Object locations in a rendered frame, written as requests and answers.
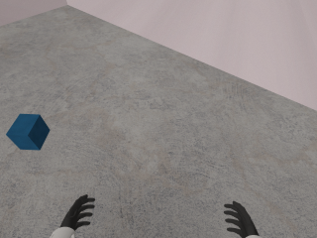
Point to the left robot hand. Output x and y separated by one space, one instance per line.
73 215

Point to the left robot forearm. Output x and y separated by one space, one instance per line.
63 232

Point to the right robot hand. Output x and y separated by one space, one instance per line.
245 223

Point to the carton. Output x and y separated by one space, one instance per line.
28 132

